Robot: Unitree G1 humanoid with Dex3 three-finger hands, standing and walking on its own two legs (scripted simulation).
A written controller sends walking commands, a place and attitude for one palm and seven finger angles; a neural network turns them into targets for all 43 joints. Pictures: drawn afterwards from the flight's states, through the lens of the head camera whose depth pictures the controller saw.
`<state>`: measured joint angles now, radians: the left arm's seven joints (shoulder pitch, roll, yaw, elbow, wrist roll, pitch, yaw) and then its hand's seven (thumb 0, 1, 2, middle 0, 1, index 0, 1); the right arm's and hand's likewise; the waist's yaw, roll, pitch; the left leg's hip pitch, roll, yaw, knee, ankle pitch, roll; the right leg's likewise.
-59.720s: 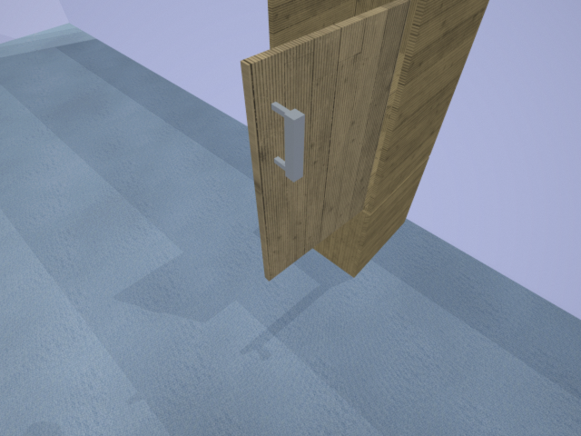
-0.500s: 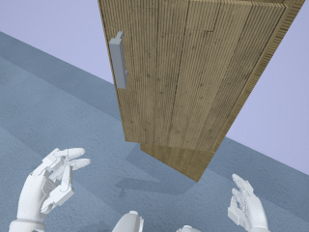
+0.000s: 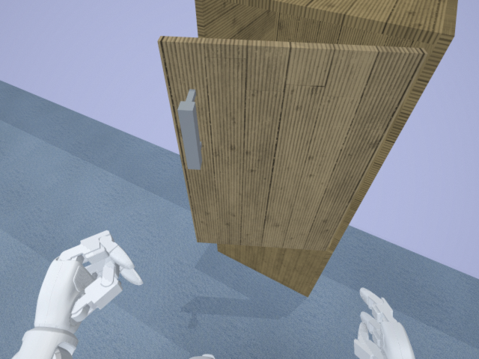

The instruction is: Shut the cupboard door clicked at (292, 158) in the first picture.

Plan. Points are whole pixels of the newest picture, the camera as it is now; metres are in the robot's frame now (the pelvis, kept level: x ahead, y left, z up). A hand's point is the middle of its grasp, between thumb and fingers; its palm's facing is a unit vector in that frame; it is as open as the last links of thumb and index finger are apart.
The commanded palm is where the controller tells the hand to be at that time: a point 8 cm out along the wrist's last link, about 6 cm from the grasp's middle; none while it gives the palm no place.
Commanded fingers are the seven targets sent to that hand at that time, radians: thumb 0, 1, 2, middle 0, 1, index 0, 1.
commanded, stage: raise the hand and make a fist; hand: left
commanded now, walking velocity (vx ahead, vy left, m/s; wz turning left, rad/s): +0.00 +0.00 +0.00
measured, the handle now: (193, 130) +0.45 +0.12 +0.15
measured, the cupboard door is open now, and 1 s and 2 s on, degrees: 24 24 24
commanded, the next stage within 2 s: bring the fist close to the handle in 0.84 s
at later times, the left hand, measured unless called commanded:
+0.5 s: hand (104, 239) +0.23 +0.20 +0.15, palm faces +0.05 -1.00 -0.05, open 3.1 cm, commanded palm +0.20 +0.24 +0.15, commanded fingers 0.00 0.90 0.90 -1.30 -1.50 -1.30 -1.50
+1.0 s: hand (121, 243) +0.23 +0.18 +0.15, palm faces +0.06 -1.00 -0.05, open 3.1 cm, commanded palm +0.21 +0.21 +0.15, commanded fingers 0.00 0.90 0.90 -1.30 -1.50 -1.30 -1.50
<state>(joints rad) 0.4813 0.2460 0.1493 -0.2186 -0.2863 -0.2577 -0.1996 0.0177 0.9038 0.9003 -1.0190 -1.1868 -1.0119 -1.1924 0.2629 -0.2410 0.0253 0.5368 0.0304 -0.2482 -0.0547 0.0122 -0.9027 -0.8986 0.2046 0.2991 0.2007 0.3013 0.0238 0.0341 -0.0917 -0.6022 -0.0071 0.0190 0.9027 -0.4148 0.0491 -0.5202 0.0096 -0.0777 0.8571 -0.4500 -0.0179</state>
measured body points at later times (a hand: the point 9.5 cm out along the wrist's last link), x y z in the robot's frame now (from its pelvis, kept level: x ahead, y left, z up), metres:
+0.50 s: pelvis +0.00 +0.00 +0.03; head -0.02 -0.01 +0.48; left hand +0.22 +0.25 +0.16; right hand +0.18 -0.22 -0.04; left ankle +0.03 +0.08 -0.69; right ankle -0.01 -0.11 -0.69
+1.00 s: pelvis +0.00 -0.02 +0.03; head -0.02 -0.03 +0.48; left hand +0.22 +0.23 +0.15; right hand +0.19 -0.24 -0.04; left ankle +0.03 +0.08 -0.69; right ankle -0.01 -0.11 -0.69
